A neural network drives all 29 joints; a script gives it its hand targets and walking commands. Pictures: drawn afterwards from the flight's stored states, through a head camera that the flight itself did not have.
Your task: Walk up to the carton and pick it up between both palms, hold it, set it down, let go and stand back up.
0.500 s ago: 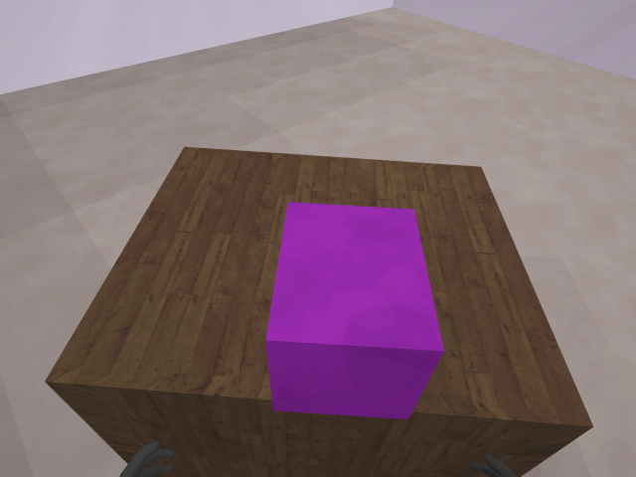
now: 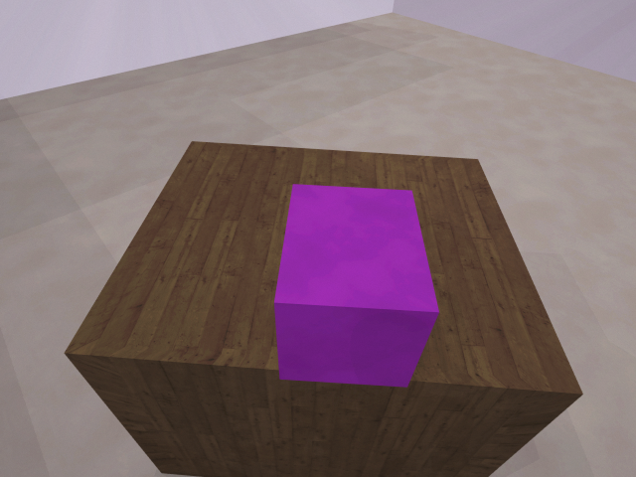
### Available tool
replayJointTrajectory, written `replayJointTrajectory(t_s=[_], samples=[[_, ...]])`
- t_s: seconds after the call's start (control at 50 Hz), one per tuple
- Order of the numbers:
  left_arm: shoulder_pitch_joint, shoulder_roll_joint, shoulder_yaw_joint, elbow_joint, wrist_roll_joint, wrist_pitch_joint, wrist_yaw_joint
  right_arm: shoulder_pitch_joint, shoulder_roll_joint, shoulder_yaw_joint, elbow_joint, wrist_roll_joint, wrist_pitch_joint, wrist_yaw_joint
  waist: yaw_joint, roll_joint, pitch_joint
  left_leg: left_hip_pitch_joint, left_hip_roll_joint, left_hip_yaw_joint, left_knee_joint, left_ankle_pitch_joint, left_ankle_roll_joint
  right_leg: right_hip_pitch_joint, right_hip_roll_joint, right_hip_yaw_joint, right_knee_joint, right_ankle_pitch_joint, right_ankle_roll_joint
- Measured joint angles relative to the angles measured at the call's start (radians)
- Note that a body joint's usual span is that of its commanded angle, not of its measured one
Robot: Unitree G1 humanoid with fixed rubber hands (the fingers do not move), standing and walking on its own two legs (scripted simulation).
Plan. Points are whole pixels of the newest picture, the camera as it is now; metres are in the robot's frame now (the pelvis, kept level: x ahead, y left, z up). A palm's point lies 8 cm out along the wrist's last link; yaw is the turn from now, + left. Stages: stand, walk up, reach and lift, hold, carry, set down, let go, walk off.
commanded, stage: stand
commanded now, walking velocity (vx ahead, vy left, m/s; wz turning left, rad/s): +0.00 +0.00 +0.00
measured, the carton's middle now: (348, 281) +0.44 -0.04 -0.01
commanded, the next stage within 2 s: none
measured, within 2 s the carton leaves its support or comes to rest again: neither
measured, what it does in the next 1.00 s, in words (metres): stands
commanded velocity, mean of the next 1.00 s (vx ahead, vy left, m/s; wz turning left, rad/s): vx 0.00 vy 0.00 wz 0.00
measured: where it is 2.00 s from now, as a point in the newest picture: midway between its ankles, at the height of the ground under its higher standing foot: outside the picture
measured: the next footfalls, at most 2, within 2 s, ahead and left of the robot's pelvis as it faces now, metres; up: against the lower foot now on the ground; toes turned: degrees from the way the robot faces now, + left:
none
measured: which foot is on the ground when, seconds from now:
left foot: down 0.00-1.00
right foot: down 0.00-1.00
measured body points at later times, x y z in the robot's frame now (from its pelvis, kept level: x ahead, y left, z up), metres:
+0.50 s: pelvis -0.01 +0.01 +0.00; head -0.02 +0.01 +0.44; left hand +0.04 +0.26 -0.14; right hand +0.04 -0.25 -0.13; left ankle +0.01 +0.12 -0.73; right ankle +0.08 -0.13 -0.73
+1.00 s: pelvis +0.02 +0.01 +0.00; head +0.02 +0.01 +0.45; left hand +0.09 +0.26 -0.13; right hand +0.08 -0.25 -0.13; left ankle +0.01 +0.12 -0.73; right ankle +0.08 -0.13 -0.73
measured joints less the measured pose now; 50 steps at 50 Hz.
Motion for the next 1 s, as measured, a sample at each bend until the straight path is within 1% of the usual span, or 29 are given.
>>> replayJointTrajectory(t_s=[0.4, 1.0], samples=[[0.04, -0.008, 0.011, 0.04, 0.003, 0.011, -0.001, 0.026, -0.006, -0.013, 0.005, 0.0, 0.012, -0.005, 0.003, 0.001, -0.004, -0.051, -0.017, 0.014, 0.048, -0.011, 0.017, -0.056, -0.004, 0.035, 0.046, -0.004, 0.017], [-0.02, -0.019, -0.006, 0.063, -0.008, 0.011, 0.017, -0.029, 0.004, 0.003, 0.031, 0.01, 0.011, -0.017, -0.001, -0.003, 0.006, 0.019, -0.021, 0.025, -0.014, -0.034, 0.021, -0.013, -0.002, 0.058, 0.028, -0.045, 0.023]])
